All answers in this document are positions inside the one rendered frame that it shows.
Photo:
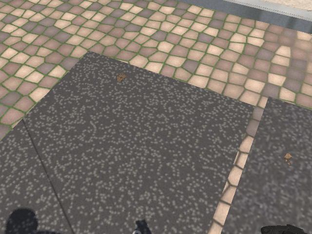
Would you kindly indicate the right robot hand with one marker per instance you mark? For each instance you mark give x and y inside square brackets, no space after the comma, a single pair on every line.
[281,229]

